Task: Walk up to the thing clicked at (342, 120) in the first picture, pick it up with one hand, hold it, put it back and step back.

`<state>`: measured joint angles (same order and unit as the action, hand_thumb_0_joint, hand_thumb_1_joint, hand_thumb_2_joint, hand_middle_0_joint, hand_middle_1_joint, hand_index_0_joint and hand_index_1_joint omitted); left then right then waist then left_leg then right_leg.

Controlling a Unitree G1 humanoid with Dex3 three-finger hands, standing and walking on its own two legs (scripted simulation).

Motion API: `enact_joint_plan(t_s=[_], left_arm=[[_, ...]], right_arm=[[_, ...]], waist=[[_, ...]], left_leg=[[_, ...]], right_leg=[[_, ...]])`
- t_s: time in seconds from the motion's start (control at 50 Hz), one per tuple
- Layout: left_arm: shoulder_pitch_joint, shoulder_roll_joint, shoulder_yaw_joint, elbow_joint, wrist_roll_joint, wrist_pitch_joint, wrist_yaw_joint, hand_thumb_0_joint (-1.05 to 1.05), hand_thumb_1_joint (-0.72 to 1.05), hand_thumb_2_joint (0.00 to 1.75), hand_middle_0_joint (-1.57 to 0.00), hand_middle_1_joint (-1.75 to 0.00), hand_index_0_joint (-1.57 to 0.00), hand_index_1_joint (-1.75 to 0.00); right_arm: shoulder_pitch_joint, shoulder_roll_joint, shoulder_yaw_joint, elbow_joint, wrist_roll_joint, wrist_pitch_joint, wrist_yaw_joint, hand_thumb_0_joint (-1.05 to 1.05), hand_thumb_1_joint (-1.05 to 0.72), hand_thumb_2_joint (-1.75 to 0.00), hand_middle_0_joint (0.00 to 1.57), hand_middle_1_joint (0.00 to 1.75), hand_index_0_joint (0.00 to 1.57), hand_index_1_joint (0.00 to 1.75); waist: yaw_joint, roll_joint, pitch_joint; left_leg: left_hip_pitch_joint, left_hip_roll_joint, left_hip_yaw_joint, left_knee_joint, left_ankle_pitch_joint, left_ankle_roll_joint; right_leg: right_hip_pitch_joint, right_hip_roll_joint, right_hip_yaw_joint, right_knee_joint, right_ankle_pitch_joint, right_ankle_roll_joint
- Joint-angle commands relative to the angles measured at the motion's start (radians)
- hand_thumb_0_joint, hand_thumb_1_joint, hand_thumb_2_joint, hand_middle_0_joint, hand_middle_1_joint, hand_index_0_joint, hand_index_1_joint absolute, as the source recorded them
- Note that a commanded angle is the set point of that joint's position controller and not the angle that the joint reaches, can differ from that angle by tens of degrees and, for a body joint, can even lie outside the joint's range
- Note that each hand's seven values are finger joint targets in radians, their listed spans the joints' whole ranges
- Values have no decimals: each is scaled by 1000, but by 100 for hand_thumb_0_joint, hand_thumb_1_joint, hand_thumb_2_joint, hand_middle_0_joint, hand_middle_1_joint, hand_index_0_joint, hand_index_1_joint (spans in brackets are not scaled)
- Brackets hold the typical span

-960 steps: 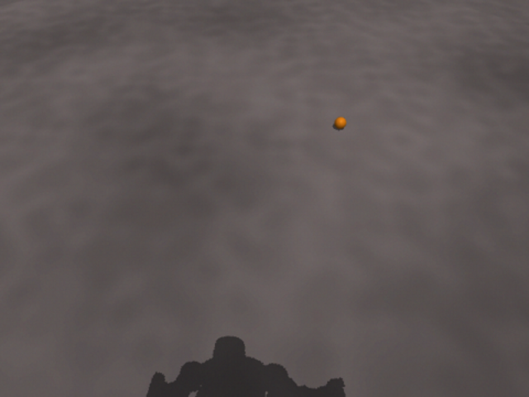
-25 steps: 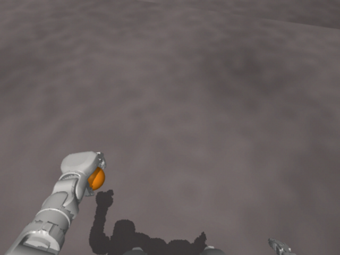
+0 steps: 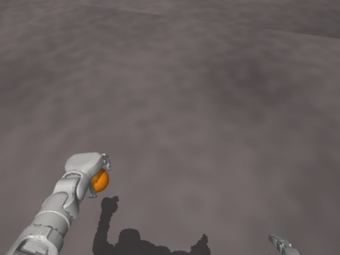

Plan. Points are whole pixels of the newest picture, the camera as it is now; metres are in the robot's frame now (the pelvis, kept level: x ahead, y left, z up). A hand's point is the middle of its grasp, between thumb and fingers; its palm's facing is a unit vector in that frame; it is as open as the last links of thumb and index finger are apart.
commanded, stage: hold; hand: left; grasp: from above
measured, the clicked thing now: (96, 179) +0.33 +0.22 -0.08
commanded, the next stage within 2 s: crouch in 1.34 s
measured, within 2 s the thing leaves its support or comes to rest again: neither
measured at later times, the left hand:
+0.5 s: hand (89, 182) +0.29 +0.22 -0.03, palm faces -0.45 -0.04 -0.89, open 9.3 cm
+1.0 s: hand (86, 189) +0.27 +0.22 -0.02, palm faces -0.45 -0.05 -0.89, open 9.4 cm
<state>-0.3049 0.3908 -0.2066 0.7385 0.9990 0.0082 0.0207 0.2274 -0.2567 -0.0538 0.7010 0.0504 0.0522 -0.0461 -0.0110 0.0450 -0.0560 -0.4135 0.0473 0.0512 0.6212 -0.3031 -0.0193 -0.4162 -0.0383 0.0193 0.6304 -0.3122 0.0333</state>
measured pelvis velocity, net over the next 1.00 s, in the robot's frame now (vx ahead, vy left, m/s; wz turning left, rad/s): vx -0.01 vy -0.01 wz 0.00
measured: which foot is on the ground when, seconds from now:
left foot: down 0.00-1.00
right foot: down 0.00-1.00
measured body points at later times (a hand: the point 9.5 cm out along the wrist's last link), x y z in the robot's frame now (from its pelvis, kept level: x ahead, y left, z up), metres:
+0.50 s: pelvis +0.00 -0.01 +0.01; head +0.01 -0.03 +0.46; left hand +0.31 +0.22 +0.02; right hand +0.14 -0.26 -0.11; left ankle +0.00 +0.13 -0.73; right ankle +0.00 -0.14 -0.73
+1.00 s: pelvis -0.01 -0.01 +0.01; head -0.01 -0.03 +0.46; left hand +0.29 +0.22 +0.03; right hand +0.14 -0.26 -0.10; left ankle +0.00 +0.13 -0.73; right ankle +0.00 -0.14 -0.73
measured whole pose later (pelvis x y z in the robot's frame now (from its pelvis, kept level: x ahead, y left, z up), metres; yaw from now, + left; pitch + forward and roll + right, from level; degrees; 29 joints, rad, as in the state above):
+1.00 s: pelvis -0.01 -0.01 +0.01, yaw +0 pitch +1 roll +1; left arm -0.23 0.40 -0.22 0.60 0.99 0.01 -0.06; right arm 0.18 -0.25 -0.03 0.66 0.07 0.10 -0.06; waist 0.02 0.06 -0.01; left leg -0.26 0.04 0.06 0.47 -0.21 -0.02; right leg -0.28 -0.04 0.02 0.50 -0.24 0.03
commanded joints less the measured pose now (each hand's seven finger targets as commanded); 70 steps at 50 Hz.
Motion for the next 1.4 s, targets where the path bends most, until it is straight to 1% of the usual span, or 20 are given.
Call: enact_joint_plan(t_s=[0.0, 0.02, 0.2, 0.28, 0.34, 0.38, 0.44, 0.48, 0.5, 0.52, 0.72, 0.86, 1.02, 1.08, 1.12, 1.16, 1.2, 1.24, 1.28, 1.38], left_arm=[[-315, 194, 79, -200, -1, 3, 31, 0, 61, 70, -91, -75, -96, -70], [-314, 217, 99, -202, -4, 5, 33, 0, 62, 69, -91, -76, -96, -71], [-312, 195, 76, -215, -1, 17, 11, 0, 60, 71, -89, -77, -94, -72], [-308, 205, 89, -246, -7, 17, 5, 0, 57, 71, -87, -77, -92, -72], [-283, 187, 78, -242, -4, 20, 2, 0, 56, 72, -86, -80, -91, -75], [-295, 220, 106, -260, -5, 19, -1, 0, 57, 72, -87, -78, -92, -73], [-282, 201, 85, -262, -3, 19, -13, 0, 57, 72, -87, -77, -92, -73], [-279, 221, 108, -275, -13, 14, -19, 0, 56, 74, -87, -79, -91, -75], [-269, 208, 96, -263, -11, 12, -24, 0, 55, 76, -86, -79, -90, -75], [-282, 214, 97, -291, -13, 8, -26, 0, 55, 75, -86, -81, -90, -76], [-261, 218, 101, -334, -17, -3, -41, 0, 55, 74, -85, -81, -90, -76], [-225, 198, 91, -315, -17, -3, -41, 0, 50, 70, -81, -80, -87, -75], [-277, 212, 99, -322, -11, -8, -21, 0, 54, 72, -85, -82, -90, -77], [-219, 206, 109, -273, -7, -4, -7, 0, 53, 72, -83, -84, -89, -78], [-259, 204, 96, -301, -3, -4, -7, 0, 55, 75, -85, -84, -90, -78], [-264, 225, 115, -314, -4, -7, -6, 0, 53, 76, -85, -81, -89, -77], [-280, 207, 93, -320, -1, -10, -4, 0, 52, 77, -86, -81, -90, -77], [-266, 232, 123, -300, -4, -9, 4, 0, 50, 73, -83, -82, -87, -77], [-267, 202, 95, -286, -5, -7, 2, 0, 49, 70, -81, -81, -87, -76], [-256, 201, 89, -290, -10, -1, -7, 0, 51, 74, -84, -81, -88, -76]], right_arm=[[-36, -132, -41, -130, 7, -24, -8, 0, -90, -90, 20, 30, 20, 30], [-40, -134, -40, -129, 6, -21, -9, 0, -89, -89, 20, 30, 20, 30], [-68, -128, -35, -145, 12, -4, -10, 0, -90, -90, 20, 30, 20, 30], [-79, -125, -33, -151, 12, 0, -10, 0, -90, -90, 20, 30, 20, 30], [-83, -125, -30, -156, 13, 4, -10, 0, -90, -90, 20, 30, 20, 30], [-88, -127, -32, -155, 15, 5, -11, 0, -90, -90, 20, 30, 20, 30], [-99, -122, -29, -161, 14, 7, -12, 0, -90, -90, 20, 30, 20, 30], [-100, -123, -29, -161, 17, 9, -14, 0, -90, -90, 20, 30, 20, 30], [-96, -125, -28, -163, 15, 11, -14, 0, -90, -90, 20, 30, 20, 30], [-108, -119, -25, -166, 15, 11, -16, 0, -90, -90, 20, 30, 20, 30], [-138, -113, -18, -189, 19, 14, -21, 0, -90, -90, 20, 30, 20, 30], [-132, -117, -20, -183, 20, 10, -23, 0, -90, -90, 20, 30, 20, 30], [-143, -112, -14, -177, 17, 7, -24, 0, -90, -90, 20, 30, 20, 30], [-143, -114, -15, -176, 15, 7, -22, 0, -90, -90, 20, 30, 20, 30], [-145, -115, -19, -173, 16, 7, -21, 0, -91, -90, 20, 30, 20, 30], [-139, -117, -22, -167, 15, 7, -21, 0, -90, -90, 20, 30, 20, 30], [-130, -115, -22, -166, 14, 6, -20, 0, -91, -90, 20, 30, 20, 30], [-127, -116, -23, -161, 15, 6, -22, 0, -91, -90, 20, 30, 20, 30], [-130, -112, -21, -160, 15, 6, -22, 0, -91, -90, 20, 30, 20, 30], [-128, -116, -25, -162, 19, 8, -22, 0, -91, -90, 20, 30, 20, 30]], waist=[[-1, -38, -262], [7, -27, -256], [1, -42, -231], [19, -42, -239], [7, -51, -219], [18, -43, -233], [19, -49, -218], [25, -47, -230], [12, -55, -217], [25, -44, -218], [32, -33, -183], [24, -53, -173], [24, -42, -177], [29, -46, -151], [24, -36, -180], [30, -22, -201], [20, -32, -208], [28, -18, -209], [18, -41, -204], [27, -48, -199]], left_leg=[[180, -55, -1, -79, 286, 27], [181, -56, 1, -85, 284, 26], [216, -55, 7, -119, 282, 32], [228, -55, 6, -132, 293, 31], [229, -58, 12, -138, 278, 34], [243, -56, 12, -142, 274, 32], [244, -57, 12, -151, 278, 35], [253, -55, 13, -155, 285, 35], [252, -56, 14, -157, 282, 37], [252, -57, 12, -161, 279, 35], [261, -56, 14, -193, 227, 34], [270, -52, 11, -201, 219, 34], [272, -58, 13, -205, 199, 33], [250, -58, 12, -208, 179, 30], [269, -57, 11, -206, 197, 29], [279, -55, 9, -202, 224, 27], [284, -54, 9, -197, 232, 28], [282, -55, 13, -197, 235, 27], [285, -55, 12, -196, 250, 29], [287, -53, 13, -198, 265, 30]], right_leg=[[115, 65, -20, -97, 273, -30], [120, 64, -21, -108, 269, -28], [129, 62, -20, -139, 271, -27], [159, 61, -23, -147, 275, -27], [153, 58, -17, -160, 266, -25], [163, 59, -17, -164, 255, -25], [169, 57, -20, -170, 262, -25], [178, 58, -20, -173, 263, -26], [177, 57, -17, -175, 265, -25], [176, 57, -20, -178, 260, -26], [174, 56, -19, -207, 198, -31], [174, 59, -22, -213, 188, -32], [170, 54, -20, -223, 168, -31], [168, 55, -23, -226, 143, -33], [170, 55, -20, -218, 162, -34], [183, 56, -21, -210, 188, -35], [183, 57, -22, -210, 199, -34], [183, 58, -21, -213, 202, -33], [189, 57, -22, -211, 219, -31], [195, 57, -25, -215, 231, -32]])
